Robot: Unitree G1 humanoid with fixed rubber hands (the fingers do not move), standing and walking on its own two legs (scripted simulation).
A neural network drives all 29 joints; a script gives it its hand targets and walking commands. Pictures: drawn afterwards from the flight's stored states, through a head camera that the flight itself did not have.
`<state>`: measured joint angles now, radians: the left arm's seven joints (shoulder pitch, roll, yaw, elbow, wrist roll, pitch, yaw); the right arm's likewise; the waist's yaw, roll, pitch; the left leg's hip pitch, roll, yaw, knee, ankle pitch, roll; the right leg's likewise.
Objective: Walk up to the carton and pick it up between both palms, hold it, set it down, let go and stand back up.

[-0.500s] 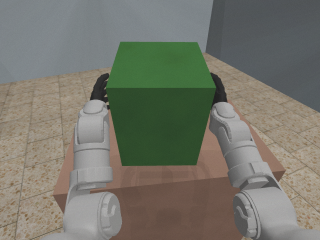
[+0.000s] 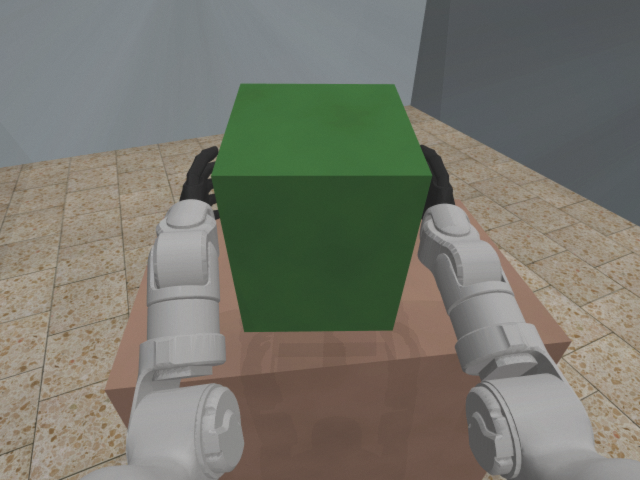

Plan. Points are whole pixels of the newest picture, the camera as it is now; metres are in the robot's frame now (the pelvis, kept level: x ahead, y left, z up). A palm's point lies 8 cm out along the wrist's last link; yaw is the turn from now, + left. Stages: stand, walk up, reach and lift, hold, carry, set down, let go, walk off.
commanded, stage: hold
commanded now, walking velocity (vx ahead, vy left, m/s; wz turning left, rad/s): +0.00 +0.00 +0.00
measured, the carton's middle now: (318, 209) +0.39 -0.01 +0.19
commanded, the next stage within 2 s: set down in 0.32 s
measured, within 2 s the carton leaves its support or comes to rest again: neither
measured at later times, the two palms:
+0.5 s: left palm (195, 208) +0.36 +0.14 +0.22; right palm (434, 199) +0.36 -0.15 +0.22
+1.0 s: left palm (223, 221) +0.42 +0.12 +0.16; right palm (430, 227) +0.39 -0.16 +0.16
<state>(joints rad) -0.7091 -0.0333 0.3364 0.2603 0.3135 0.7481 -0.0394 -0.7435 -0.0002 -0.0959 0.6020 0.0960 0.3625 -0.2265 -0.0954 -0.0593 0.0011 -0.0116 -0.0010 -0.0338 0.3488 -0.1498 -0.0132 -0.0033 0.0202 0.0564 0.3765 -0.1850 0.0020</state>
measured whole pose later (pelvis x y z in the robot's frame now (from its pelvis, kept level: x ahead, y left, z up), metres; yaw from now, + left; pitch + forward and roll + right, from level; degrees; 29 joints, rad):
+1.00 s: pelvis +0.04 +0.00 +0.00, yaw +0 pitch -10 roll +1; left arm -0.65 -0.04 0.32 0.38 0.32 0.49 -0.10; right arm -0.59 0.06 -0.15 0.59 0.06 0.02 -0.23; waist -0.10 -0.10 0.08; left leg 0.04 0.00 -0.03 0.31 -0.18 -0.02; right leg 0.04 0.02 0.06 0.36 -0.23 0.00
